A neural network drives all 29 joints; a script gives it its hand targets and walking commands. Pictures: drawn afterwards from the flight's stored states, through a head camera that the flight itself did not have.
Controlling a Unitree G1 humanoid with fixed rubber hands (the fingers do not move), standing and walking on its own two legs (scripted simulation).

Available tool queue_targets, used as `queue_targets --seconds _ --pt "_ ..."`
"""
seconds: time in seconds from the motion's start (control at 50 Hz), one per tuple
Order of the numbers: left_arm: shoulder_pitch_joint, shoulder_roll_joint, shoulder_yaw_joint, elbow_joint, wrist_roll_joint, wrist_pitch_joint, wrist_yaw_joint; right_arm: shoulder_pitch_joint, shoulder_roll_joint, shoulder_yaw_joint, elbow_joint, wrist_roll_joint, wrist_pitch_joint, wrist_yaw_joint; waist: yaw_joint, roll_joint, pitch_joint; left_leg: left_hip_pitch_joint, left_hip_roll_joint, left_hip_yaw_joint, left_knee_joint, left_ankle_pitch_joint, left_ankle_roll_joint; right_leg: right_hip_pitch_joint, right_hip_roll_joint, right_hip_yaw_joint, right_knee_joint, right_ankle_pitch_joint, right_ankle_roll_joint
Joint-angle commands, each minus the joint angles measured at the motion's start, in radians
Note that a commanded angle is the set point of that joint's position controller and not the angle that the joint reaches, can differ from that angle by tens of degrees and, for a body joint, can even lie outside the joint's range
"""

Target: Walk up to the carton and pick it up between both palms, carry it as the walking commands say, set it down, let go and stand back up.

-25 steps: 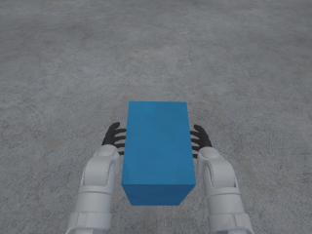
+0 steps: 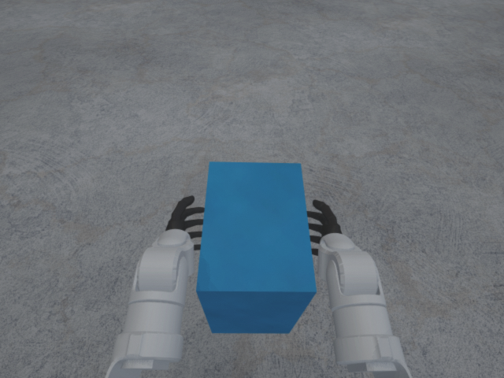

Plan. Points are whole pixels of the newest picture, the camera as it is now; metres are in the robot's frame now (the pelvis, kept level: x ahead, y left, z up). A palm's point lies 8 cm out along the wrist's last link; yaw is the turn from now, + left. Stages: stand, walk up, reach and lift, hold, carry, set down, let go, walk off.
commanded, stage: carry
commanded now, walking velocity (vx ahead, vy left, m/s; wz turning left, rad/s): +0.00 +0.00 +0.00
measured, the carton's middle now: (252, 255) +0.33 +0.00 -0.02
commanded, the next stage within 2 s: none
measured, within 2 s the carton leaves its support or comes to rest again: neither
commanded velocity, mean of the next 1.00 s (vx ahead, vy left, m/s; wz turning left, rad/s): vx -0.09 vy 0.00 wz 0.00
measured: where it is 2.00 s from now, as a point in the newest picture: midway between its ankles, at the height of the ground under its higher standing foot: outside the picture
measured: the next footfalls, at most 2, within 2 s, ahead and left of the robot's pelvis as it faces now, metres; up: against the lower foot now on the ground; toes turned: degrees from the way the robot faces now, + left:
right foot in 1.58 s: -0.15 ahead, -0.14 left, +0.00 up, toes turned -5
left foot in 1.88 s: -0.24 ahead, +0.10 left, +0.00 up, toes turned +7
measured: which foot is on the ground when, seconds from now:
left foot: down 0.00-1.00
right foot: down 0.00-1.00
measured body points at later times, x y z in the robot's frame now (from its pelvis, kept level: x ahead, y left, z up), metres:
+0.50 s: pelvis +0.00 +0.00 +0.00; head -0.01 +0.01 +0.45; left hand +0.32 +0.13 +0.05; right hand +0.31 -0.12 +0.05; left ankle +0.00 +0.09 -0.74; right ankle +0.03 -0.13 -0.74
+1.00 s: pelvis -0.03 +0.00 -0.01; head -0.03 +0.00 +0.44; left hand +0.27 +0.13 +0.07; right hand +0.27 -0.11 +0.07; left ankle +0.00 +0.09 -0.74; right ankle +0.03 -0.13 -0.74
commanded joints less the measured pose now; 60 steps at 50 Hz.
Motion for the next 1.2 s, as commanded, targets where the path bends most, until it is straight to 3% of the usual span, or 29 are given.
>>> queue_targets --seconds 0.0,0.66,0.68,0.76,0.8,1.04,1.12,1.18 --pt "-0.389 -0.924 -0.461 -0.103 -0.263 -0.036 -0.207 -0.429 0.900 0.456 -0.132 0.256 -0.058 0.199 -0.003 0.010 -0.290 0.115 0.138 -0.123 -0.076 0.236 0.009 0.102 -0.087 0.076 -0.038 0.156 -0.023" --pt "-0.380 -0.939 -0.487 -0.137 -0.281 0.015 -0.211 -0.428 0.918 0.490 -0.178 0.286 -0.006 0.201 -0.003 0.010 -0.289 0.113 0.137 -0.127 -0.075 0.253 0.011 0.107 -0.091 0.070 -0.042 0.165 -0.022" --pt "-0.447 -1.015 -0.677 -0.430 -0.434 0.068 -0.209 -0.494 0.991 0.678 -0.472 0.441 0.047 0.200 -0.002 0.011 -0.284 0.110 0.146 -0.128 -0.065 0.295 0.007 0.103 -0.102 0.070 -0.033 0.199 -0.018" --pt "-0.316 -0.967 -0.671 -0.373 -0.420 0.216 -0.212 -0.385 0.960 0.693 -0.430 0.452 0.202 0.196 0.006 0.009 -0.355 0.149 0.179 -0.113 0.035 0.547 -0.011 0.113 -0.143 0.067 0.035 0.421 -0.006" --pt "-0.321 -0.972 -0.663 -0.363 -0.427 0.253 -0.224 -0.395 0.967 0.688 -0.418 0.457 0.240 0.205 0.008 0.011 -0.338 0.140 0.178 -0.109 0.065 0.577 -0.007 0.083 -0.142 0.061 0.055 0.428 -0.006" --pt "-0.475 -1.061 -0.663 -0.373 -0.483 0.317 -0.252 -0.508 1.067 0.647 -0.394 0.474 0.299 0.215 0.017 0.050 -0.275 -0.002 0.202 -0.190 -0.037 0.181 0.051 -0.018 -0.088 0.037 0.077 0.078 -0.018" --pt "-0.490 -1.065 -0.667 -0.375 -0.490 0.321 -0.255 -0.506 1.078 0.650 -0.397 0.471 0.302 0.212 0.012 -0.022 -0.272 -0.067 0.151 -0.160 -0.009 -0.038 0.027 -0.008 -0.136 0.114 -0.019 0.026 -0.043" --pt "-0.477 -1.059 -0.661 -0.371 -0.483 0.321 -0.253 -0.512 1.080 0.655 -0.397 0.478 0.304 0.213 0.009 -0.090 -0.277 -0.066 0.083 -0.099 0.076 -0.085 0.007 -0.043 -0.197 0.173 -0.118 -0.049 -0.073"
